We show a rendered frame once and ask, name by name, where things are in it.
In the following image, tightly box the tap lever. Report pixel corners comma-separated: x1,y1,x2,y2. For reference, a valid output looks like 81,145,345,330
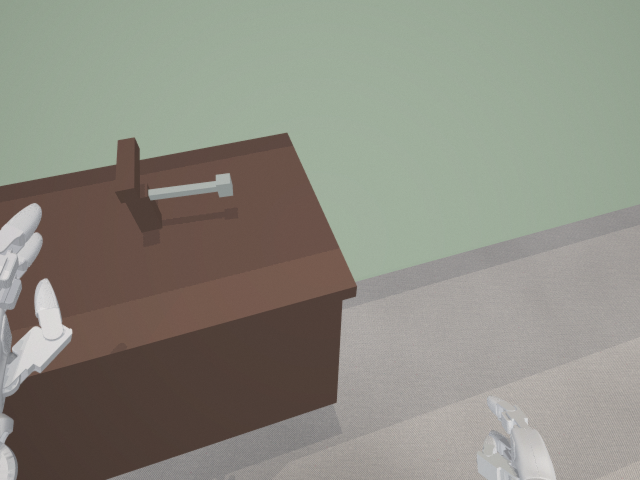
148,173,233,200

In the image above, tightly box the left robot hand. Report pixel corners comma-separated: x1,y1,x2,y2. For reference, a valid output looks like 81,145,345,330
0,203,72,413

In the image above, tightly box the right robot hand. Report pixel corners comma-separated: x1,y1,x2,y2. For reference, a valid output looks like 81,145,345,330
477,395,556,480

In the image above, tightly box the counter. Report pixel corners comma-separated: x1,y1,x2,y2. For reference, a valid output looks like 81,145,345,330
0,133,357,480

